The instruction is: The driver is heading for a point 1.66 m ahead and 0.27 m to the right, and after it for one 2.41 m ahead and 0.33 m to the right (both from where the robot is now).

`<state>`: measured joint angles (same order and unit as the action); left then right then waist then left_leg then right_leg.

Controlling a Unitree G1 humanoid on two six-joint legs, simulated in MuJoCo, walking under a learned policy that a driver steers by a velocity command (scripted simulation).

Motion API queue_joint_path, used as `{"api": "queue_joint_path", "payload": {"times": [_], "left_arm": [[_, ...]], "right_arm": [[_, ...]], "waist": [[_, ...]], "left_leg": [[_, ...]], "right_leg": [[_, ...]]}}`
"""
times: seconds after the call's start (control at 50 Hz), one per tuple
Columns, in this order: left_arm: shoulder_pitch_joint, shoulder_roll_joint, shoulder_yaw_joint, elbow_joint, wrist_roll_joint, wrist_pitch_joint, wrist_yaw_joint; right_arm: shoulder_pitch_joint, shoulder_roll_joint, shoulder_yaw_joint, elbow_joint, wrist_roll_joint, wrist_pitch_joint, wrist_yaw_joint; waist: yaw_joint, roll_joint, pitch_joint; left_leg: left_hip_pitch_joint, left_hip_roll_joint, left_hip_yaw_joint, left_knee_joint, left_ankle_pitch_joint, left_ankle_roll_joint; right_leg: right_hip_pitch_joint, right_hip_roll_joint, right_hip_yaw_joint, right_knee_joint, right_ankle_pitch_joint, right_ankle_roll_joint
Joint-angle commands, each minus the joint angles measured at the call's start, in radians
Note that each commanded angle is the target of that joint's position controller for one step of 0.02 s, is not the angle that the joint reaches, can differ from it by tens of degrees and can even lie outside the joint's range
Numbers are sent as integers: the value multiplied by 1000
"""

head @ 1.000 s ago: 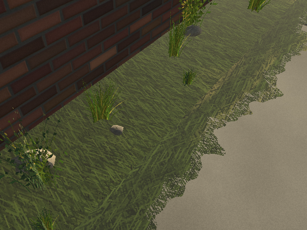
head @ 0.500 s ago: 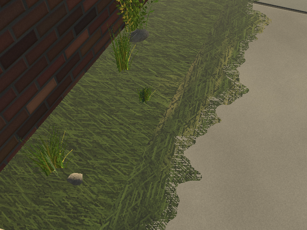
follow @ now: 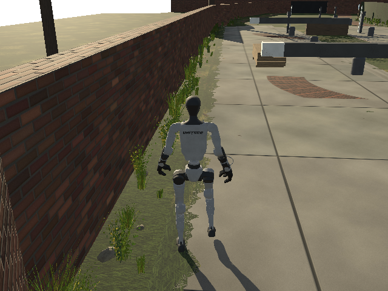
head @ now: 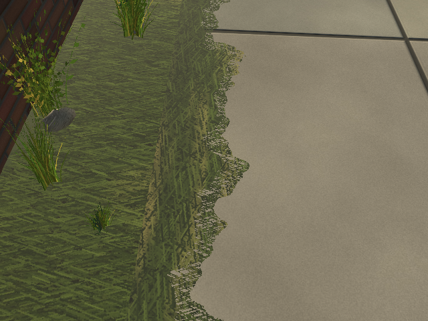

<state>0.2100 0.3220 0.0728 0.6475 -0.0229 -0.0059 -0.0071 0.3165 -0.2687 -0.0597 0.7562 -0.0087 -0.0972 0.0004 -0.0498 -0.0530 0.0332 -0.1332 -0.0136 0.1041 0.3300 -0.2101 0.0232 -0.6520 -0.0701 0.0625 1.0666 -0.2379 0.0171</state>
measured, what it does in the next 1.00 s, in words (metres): walks ahead, turning right: right foot, then left foot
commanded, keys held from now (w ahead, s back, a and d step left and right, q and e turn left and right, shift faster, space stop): w+e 0.56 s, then w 0.32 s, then w+q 0.12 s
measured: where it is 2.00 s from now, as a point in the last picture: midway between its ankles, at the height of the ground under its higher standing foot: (274, 157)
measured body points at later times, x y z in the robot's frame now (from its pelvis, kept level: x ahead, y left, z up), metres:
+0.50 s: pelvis +0.27 -0.08 +0.00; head +0.30 -0.11 +0.45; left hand +0.44 +0.16 -0.10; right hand +0.37 -0.40 -0.09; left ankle +0.41 +0.07 -0.67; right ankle +0.26 -0.15 -0.74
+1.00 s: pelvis +0.56 -0.13 +0.00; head +0.59 -0.13 +0.45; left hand +0.82 +0.04 -0.10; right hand +0.48 -0.39 -0.12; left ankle +0.59 -0.04 -0.74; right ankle +0.56 -0.30 -0.68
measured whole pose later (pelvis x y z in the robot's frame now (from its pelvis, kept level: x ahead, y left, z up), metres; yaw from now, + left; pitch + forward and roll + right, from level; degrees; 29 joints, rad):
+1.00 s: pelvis +0.56 -0.13 +0.00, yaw -24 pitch +1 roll +1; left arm 0.19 0.29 0.05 0.69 0.00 -0.06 0.00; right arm 0.36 -0.26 -0.04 0.80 0.01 -0.09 0.02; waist -0.06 -0.03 0.03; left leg -0.16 -0.06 0.00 0.32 -0.18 0.05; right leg -0.58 -0.07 0.06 0.92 -0.26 0.01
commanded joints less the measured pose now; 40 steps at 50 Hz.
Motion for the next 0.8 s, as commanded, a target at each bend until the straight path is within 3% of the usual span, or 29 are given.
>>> {"api": "queue_joint_path", "payload": {"times": [0.02,0.08,0.16,0.2,0.22,0.24,0.26,0.28,0.3,0.32,0.34,0.36,0.4,0.44,0.5,0.56,0.6,0.66,0.7,0.72,0.74,0.76,0.78,0.8], "left_arm": [[-45,20,0,-78,2,-14,-12],[-141,3,-9,-99,1,-25,-32],[-217,17,-5,-136,-3,-25,-53],[-181,49,12,-140,4,-20,-55],[-100,81,30,-125,6,-15,-53],[62,127,59,-81,3,-10,-44],[236,199,91,-39,-4,1,-24],[185,316,99,-54,-11,-10,-17],[216,231,75,-83,-5,-28,-24],[183,175,57,-64,2,-44,-27],[129,152,49,-63,0,-52,-26],[63,126,40,-72,4,-52,-24],[7,105,30,-87,21,-55,-16],[17,112,31,-69,14,-60,-5],[59,136,37,-39,8,-56,14],[104,143,40,-13,2,-47,23],[141,139,37,11,-1,-46,24],[176,119,31,43,0,-42,26],[173,124,34,55,4,-34,25],[161,114,30,54,4,-32,23],[155,80,16,47,12,-32,19],[229,32,-4,34,26,-37,19],[328,3,-16,42,-4,-48,19],[248,98,1,47,-16,-52,20]], "right_arm": [[-62,-162,-41,-52,2,-13,-5],[-42,-186,-46,-28,11,-2,-10],[-7,-221,-58,4,32,16,-9],[-12,-252,-68,7,42,29,-13],[-17,-265,-72,7,47,36,-16],[-28,-254,-67,2,50,42,-19],[-9,-208,-47,-15,25,37,-22],[81,-62,1,-81,-16,14,-10],[-22,-150,-10,-90,20,-21,2],[-113,-195,-21,-119,53,-38,8],[-123,-182,-15,-116,41,-47,3],[-122,-182,-19,-105,12,-48,-4],[-93,-183,-24,-98,-2,-28,-2],[-95,-154,-17,-95,-9,-10,-1],[-205,-113,-1,-126,-12,-2,-1],[-320,-90,10,-150,-2,-10,11],[-355,-98,9,-156,10,-18,23],[-363,-127,-2,-160,11,-27,34],[-320,-142,-12,-155,11,-31,33],[-247,-156,-23,-135,6,-34,28],[-132,-188,-37,-116,-4,-39,23],[11,-262,-56,-105,-16,-38,20],[101,-276,-68,-48,0,-24,33],[89,-187,-45,-54,27,-22,36]], "waist": [[12,129,3],[-22,117,28],[-28,117,54],[14,142,11],[66,150,-43],[157,129,-127],[226,38,-218],[84,-236,-306],[170,-119,-415],[175,-67,-260],[130,6,-172],[88,34,-121],[36,3,-96],[28,13,-77],[60,11,-35],[108,-12,-19],[127,-22,-18],[127,-39,-10],[101,-67,-8],[59,-66,-38],[4,-40,-141],[-16,122,-307],[2,394,-382],[-29,248,-268]], "left_leg": [[65,270,-136,-174,226,157],[80,260,-44,-174,251,133],[172,295,15,-137,347,108],[213,297,56,-16,669,89],[211,287,79,115,823,77],[133,255,112,319,854,49],[-118,216,109,620,552,5],[-554,9,16,970,-374,-54],[-653,5,-201,1070,-388,-42],[-724,48,-196,1045,-280,-25],[-682,90,-192,955,-191,-16],[-614,117,-191,872,-142,-25],[-509,135,-195,799,-90,-43],[-485,126,-171,723,-60,-73],[-484,96,-158,518,119,-102],[-398,43,-151,302,287,-101],[-364,34,-157,239,339,-91],[-370,39,-176,179,276,-52],[-326,31,-156,158,174,-14],[-224,12,-129,118,163,14],[-29,66,-167,136,192,62],[299,250,-401,184,209,167],[503,401,-830,25,-91,291],[441,392,-865,-37,-317,255]], "right_leg": [[-78,-38,18,-130,136,6],[-27,-23,-36,-295,247,-10],[6,-2,-85,-412,184,-57],[106,55,-138,-435,79,-100],[221,96,-164,-449,45,-128],[451,140,-175,-508,103,-166],[767,58,-10,-515,116,-219],[1049,-206,586,-620,-80,-406],[1077,-258,779,-761,-223,-432],[976,-231,634,-782,-148,-380],[829,-186,513,-778,-38,-345],[698,-147,423,-781,83,-320],[558,-108,352,-820,225,-318],[480,-89,290,-835,321,-325],[419,-39,221,-839,312,-292],[383,-3,205,-823,208,-246],[411,-29,230,-810,160,-238],[525,-80,292,-738,162,-223],[575,-100,317,-688,259,-208],[580,-70,301,-615,380,-190],[541,-18,256,-447,429,-161],[330,75,182,-145,199,-110],[26,187,103,137,-326,-46],[-90,128,155,230,-312,-48]]}}
Next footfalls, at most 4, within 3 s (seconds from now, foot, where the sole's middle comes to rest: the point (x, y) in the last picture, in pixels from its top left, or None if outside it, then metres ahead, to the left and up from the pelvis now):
0.26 right None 0.30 -0.16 -0.78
0.74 left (224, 275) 0.63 -0.05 -0.78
1.22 right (314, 235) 0.76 -0.38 -0.78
1.72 left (244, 166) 1.08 -0.16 -0.78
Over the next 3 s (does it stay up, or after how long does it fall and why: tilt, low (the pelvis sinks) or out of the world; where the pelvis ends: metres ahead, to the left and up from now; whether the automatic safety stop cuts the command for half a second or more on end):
stays up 1.58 -0.14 0.00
